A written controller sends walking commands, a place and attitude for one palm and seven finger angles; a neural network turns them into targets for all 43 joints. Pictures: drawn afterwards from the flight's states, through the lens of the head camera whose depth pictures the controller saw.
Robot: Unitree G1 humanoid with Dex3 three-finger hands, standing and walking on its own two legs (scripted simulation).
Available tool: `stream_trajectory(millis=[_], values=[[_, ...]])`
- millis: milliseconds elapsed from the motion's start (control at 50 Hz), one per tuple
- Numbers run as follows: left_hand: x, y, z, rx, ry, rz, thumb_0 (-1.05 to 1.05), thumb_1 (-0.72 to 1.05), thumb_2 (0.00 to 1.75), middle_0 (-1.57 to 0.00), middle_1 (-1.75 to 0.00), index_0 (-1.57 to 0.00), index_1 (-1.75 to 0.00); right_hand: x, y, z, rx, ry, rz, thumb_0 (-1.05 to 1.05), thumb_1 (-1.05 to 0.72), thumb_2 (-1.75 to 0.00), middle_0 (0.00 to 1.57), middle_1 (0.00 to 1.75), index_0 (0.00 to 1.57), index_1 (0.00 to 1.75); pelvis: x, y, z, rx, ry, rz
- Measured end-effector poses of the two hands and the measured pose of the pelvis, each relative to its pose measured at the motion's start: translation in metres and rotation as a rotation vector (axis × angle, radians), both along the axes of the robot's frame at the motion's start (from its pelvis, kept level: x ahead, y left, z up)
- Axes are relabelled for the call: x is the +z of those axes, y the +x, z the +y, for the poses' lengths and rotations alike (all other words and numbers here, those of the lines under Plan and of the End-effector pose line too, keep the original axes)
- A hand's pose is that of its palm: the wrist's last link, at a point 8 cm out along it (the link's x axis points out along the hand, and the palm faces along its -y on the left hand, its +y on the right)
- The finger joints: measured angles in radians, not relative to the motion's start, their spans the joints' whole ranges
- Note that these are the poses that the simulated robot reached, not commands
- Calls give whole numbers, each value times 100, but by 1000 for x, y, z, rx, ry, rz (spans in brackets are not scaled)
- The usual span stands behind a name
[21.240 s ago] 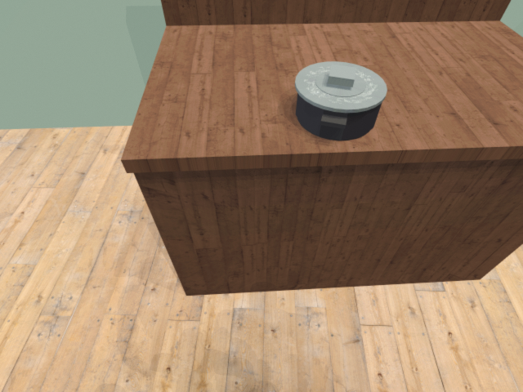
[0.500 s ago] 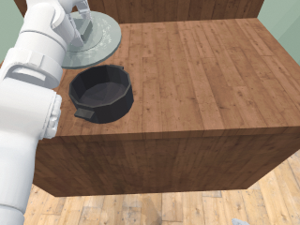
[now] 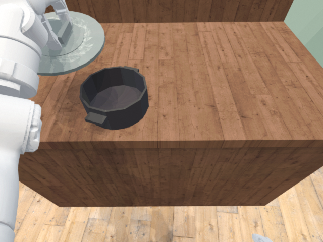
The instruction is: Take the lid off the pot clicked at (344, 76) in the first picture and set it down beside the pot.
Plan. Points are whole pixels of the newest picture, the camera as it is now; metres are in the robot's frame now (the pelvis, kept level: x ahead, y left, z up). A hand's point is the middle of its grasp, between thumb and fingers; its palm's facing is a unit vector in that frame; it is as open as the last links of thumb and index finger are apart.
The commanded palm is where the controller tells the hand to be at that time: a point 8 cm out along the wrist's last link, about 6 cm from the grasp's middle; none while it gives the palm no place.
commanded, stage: move the lid sideways beside the pot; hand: left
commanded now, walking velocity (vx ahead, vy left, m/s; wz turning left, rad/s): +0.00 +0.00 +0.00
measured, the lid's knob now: (54, 31) +0.51 +0.21 +0.26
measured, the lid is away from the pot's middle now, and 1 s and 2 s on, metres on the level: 0.09 0.21 0.22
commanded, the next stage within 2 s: lower the lid onto the table in 1.34 s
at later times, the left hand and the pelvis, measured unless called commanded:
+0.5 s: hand (16, 33) +0.49 +0.27 +0.28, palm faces -0.23 -0.13 -0.96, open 8.9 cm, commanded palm +0.49 +0.28 +0.35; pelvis +0.00 +0.01 +0.00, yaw +0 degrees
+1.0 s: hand out of the picture +0.48 +0.32 +0.28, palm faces -0.23 -0.15 -0.96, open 8.9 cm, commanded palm +0.49 +0.32 +0.35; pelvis +0.00 +0.01 +0.00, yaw +0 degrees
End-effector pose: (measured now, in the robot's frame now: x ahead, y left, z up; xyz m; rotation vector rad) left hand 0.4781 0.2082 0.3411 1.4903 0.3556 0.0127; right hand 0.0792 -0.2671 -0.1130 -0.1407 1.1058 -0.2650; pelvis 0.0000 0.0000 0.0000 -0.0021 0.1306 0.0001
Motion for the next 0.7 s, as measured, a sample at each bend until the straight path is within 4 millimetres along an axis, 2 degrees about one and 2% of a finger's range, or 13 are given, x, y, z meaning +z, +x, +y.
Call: stream_trajectory(millis=[140,500,700], values=[[1,-3,20,30,-4,-2,-2,10,72,-65,-101,-59,-97,1,-1,5,0,0,0,1,-90,-90,20,30,20,30,0,-2,2,1,-4,5],[-8,1,67,98,-14,34,-2,10,72,-65,-102,-58,-97,-2,-36,7,-50,-15,111,1,-90,-90,20,30,20,30,0,-1,10,-3,-14,24],[-6,3,87,120,-18,20,-2,10,72,-65,-102,-58,-96,-1,-43,6,-70,-24,133,1,-90,-90,20,30,20,30,0,3,12,-9,-18,39]])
